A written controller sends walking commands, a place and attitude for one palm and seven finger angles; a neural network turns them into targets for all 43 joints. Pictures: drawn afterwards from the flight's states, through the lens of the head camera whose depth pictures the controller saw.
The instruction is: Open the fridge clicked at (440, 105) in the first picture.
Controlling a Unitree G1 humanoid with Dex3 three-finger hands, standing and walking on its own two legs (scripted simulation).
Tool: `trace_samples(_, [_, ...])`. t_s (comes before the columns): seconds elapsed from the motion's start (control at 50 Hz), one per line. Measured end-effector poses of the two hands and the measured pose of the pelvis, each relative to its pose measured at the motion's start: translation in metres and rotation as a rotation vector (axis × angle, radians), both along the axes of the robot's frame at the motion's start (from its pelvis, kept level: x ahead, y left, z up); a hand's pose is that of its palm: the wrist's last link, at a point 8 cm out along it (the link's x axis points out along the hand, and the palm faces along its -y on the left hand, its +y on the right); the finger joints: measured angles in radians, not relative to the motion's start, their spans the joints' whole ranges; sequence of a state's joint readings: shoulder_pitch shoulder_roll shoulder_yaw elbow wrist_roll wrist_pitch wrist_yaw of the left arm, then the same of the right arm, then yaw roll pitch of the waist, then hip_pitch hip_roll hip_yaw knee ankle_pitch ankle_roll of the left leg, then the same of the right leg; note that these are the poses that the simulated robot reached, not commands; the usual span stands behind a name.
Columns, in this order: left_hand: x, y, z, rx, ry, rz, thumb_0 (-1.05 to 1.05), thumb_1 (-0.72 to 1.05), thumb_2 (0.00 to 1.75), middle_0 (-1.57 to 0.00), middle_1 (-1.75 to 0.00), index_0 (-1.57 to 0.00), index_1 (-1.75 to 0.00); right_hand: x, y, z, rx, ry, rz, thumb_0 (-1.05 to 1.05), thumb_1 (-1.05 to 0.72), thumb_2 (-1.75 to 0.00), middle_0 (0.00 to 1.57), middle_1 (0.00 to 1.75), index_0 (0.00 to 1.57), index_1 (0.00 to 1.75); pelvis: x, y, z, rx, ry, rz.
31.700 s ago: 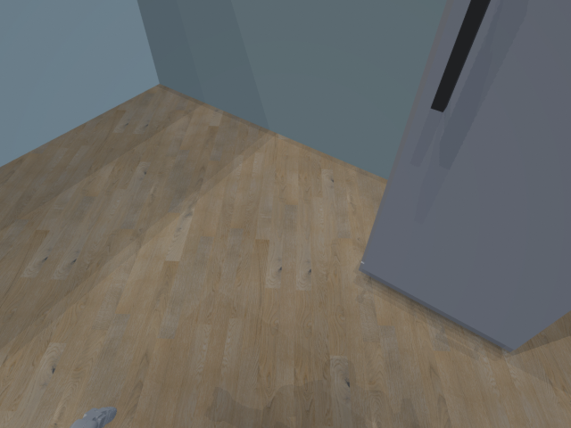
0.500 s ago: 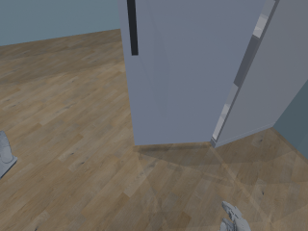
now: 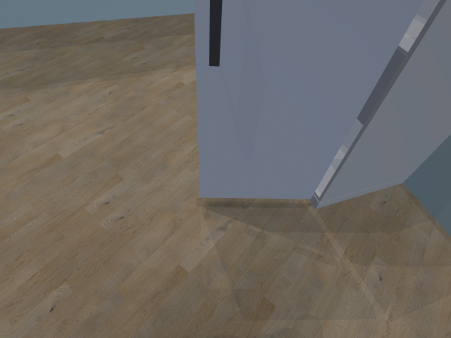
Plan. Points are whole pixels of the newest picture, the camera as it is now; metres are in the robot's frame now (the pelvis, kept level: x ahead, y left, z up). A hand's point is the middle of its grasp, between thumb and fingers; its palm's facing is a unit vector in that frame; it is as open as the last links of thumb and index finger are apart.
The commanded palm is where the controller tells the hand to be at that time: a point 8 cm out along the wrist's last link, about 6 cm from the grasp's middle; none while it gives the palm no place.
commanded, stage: let the arm hang, fingers relaxed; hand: left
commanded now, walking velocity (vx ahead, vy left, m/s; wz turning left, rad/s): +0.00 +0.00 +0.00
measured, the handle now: out of the picture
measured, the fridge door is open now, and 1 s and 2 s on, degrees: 72 72 72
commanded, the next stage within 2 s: look to check the result in 0.64 s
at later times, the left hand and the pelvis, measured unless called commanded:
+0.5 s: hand out of the picture +0.06 +0.21 -0.17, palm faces -0.05 -0.98 -0.21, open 7.3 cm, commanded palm none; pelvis +0.02 +0.04 +0.01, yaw -3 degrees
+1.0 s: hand out of the picture +0.02 +0.22 -0.17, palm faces -0.06 -0.98 -0.17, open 7.4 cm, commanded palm none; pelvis +0.02 +0.05 +0.01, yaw -3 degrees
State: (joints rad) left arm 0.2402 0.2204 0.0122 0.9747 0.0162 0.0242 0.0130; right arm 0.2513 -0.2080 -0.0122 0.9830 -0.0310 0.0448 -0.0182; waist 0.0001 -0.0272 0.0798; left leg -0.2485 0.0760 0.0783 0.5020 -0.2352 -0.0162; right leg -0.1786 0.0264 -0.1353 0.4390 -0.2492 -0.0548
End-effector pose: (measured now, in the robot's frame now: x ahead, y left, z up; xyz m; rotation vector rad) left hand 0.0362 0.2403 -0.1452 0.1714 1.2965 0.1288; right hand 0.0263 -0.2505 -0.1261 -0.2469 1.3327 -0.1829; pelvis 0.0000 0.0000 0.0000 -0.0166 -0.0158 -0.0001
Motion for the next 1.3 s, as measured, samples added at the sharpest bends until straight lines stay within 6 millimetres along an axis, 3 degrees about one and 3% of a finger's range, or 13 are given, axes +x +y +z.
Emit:
trace_samples(0.12, [-0.010,0.022,0.012,0.052,0.083,-0.015,-0.01,0.94,0.90,-0.21,-0.30,-0.20,-0.30,-0.013,0.029,-0.012,0.070,0.036,-0.044,0.01,-0.90,-0.90,0.20,0.30,0.20,0.30,0.006,0.014,0.005,0.005,0.003,-0.019])
trace_samples(0.18, [-0.006,0.028,0.015,0.064,0.082,-0.018,0.00,0.92,0.90,-0.20,-0.29,-0.20,-0.30,-0.015,0.045,-0.016,0.102,0.044,-0.051,0.01,-0.91,-0.90,0.20,0.30,0.20,0.30,0.009,0.019,0.006,0.008,0.002,-0.025])
trace_samples(0.3, [0.009,0.027,0.015,0.050,0.053,-0.031,0.00,0.91,0.90,-0.20,-0.29,-0.20,-0.30,-0.018,0.057,-0.018,0.111,0.057,-0.068,0.02,-0.93,-0.90,0.20,0.30,0.20,0.30,0.013,0.028,0.007,0.013,-0.001,-0.035])
trace_samples(0.5, [0.020,0.022,0.006,0.009,0.041,-0.045,0.01,0.93,0.90,-0.20,-0.29,-0.20,-0.30,-0.022,0.067,-0.014,0.099,0.059,-0.095,0.01,-0.92,-0.90,0.20,0.30,0.20,0.30,0.016,0.036,0.007,0.014,-0.003,-0.047])
trace_samples(0.92, [-0.016,0.025,0.001,-0.021,0.150,-0.027,0.00,0.91,0.90,-0.20,-0.29,-0.20,-0.30,-0.032,0.087,-0.015,0.106,0.092,-0.114,0.01,-0.91,-0.90,0.20,0.30,0.20,0.30,0.017,0.051,0.006,0.014,-0.003,-0.055])
trace_samples(1.3, [-0.014,0.027,0.002,-0.015,0.140,-0.036,0.00,0.91,0.90,-0.20,-0.29,-0.20,-0.30,-0.039,0.092,-0.017,0.115,0.094,-0.128,0.01,-0.91,-0.90,0.20,0.30,0.20,0.30,0.014,0.052,0.006,0.016,-0.004,-0.059])
